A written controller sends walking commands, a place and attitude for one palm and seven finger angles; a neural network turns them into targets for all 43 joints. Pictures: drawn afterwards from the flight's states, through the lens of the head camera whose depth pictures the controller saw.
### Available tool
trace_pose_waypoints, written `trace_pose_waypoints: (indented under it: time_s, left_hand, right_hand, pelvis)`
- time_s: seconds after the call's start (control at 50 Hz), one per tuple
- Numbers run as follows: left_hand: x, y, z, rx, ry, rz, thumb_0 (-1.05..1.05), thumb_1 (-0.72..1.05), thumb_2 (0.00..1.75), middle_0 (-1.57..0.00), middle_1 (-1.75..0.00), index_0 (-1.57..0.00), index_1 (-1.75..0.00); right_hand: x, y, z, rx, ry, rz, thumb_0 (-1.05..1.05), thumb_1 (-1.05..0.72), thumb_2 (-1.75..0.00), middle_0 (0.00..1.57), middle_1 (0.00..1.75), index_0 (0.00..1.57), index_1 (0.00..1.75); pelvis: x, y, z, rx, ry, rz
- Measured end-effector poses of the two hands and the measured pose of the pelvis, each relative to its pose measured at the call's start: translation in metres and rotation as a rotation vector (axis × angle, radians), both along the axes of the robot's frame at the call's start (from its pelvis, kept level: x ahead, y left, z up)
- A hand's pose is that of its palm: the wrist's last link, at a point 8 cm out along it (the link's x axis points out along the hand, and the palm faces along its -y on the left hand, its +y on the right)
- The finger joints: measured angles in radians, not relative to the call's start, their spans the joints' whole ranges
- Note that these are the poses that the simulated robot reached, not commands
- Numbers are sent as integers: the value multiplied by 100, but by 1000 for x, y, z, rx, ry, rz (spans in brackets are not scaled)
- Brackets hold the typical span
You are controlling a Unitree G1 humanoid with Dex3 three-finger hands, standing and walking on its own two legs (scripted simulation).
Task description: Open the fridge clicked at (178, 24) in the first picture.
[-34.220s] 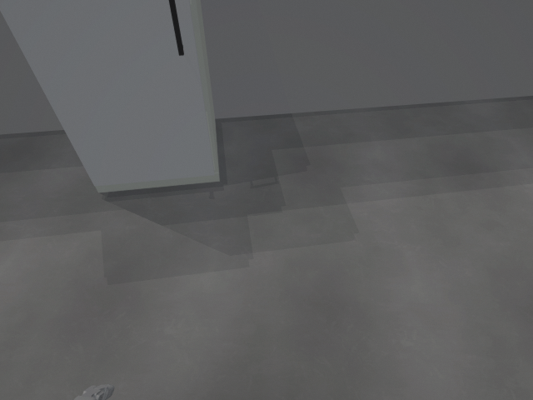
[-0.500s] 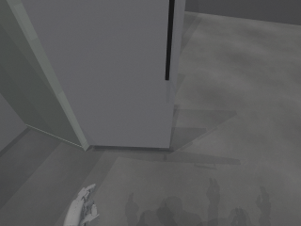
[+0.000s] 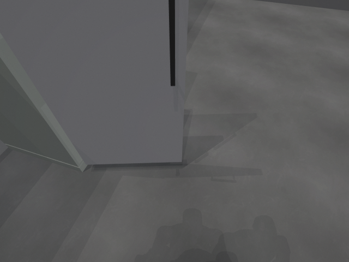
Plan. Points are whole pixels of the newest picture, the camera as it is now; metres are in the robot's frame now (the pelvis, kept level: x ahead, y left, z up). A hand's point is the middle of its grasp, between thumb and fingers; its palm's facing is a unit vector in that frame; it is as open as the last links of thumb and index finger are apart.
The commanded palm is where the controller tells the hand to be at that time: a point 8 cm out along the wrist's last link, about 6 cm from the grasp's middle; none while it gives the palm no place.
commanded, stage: let the arm hang, fingers relaxed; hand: right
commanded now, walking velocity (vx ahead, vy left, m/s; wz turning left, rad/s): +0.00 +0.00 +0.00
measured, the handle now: (171, 19) +0.73 +0.05 +0.20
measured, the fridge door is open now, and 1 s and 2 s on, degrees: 70 70 70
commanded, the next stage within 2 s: look to check the result in 0.66 s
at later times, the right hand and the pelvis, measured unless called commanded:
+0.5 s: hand out of the picture +0.02 -0.19 -0.17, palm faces +0.00 +0.98 -0.18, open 7.3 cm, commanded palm none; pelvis +0.01 -0.02 +0.00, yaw +2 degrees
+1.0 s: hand out of the picture +0.02 -0.18 -0.17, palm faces -0.01 +0.99 -0.17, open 7.4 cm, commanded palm none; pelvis +0.02 -0.02 +0.00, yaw +2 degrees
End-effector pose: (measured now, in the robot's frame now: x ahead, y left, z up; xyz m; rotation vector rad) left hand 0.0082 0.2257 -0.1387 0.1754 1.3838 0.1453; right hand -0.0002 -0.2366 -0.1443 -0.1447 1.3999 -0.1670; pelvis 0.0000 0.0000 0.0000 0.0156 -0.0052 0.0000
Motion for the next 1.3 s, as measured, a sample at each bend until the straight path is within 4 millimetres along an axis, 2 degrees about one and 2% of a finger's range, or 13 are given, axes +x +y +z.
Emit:
trace_pose_waypoints:
  time_s: [0.08, 0.16, 0.24, 0.36, 0.58, 0.94, 1.3]
  left_hand:
    - [-15, -13, -3, -25, 43, 32, 1, 91, 89, -20, -30, -20, -30]
    - [-22, -26, -6, -47, 62, 51, 1, 91, 89, -20, -30, -20, -30]
    - [-23, -37, -8, -62, 69, 61, 1, 91, 89, -20, -30, -20, -30]
    - [-23, -43, -9, -65, 66, 74, 1, 92, 89, -20, -30, -20, -30]
    - [-18, -43, -7, -54, 53, 90, 1, 92, 89, -20, -30, -20, -30]
    - [-7, -35, -6, -37, 48, 87, 1, 92, 89, -20, -30, -20, -30]
    - [-6, -32, -4, -34, 52, 86, 1, 92, 89, -20, -30, -20, -30]
  right_hand:
    - [-21, -7, 4, -12, 82, -1, -2, -96, -90, 20, 30, 20, 30]
    - [-25, -9, 6, -12, 109, 0, 0, -93, -90, 20, 30, 20, 30]
    - [-17, -5, 5, 0, 97, 6, 0, -92, -90, 20, 30, 20, 30]
    - [5, 4, 1, 29, 44, 18, 0, -91, -90, 20, 30, 20, 30]
    - [20, 0, 0, 22, 24, 30, 1, -93, -90, 20, 30, 20, 30]
    - [18, 5, -1, 34, 45, 29, 0, -91, -90, 20, 30, 20, 30]
    - [23, 5, -1, 30, 35, 32, 0, -91, -90, 20, 30, 20, 30]
  pelvis:
    - [3, -6, 2, -2, 0, 8]
    - [6, -12, 3, -6, -4, 15]
    - [8, -16, 3, -10, -6, 20]
    - [11, -20, 3, -15, -7, 25]
    - [17, -22, 3, -16, -11, 31]
    - [22, -20, 4, -14, -14, 34]
    - [22, -18, 4, -12, -16, 32]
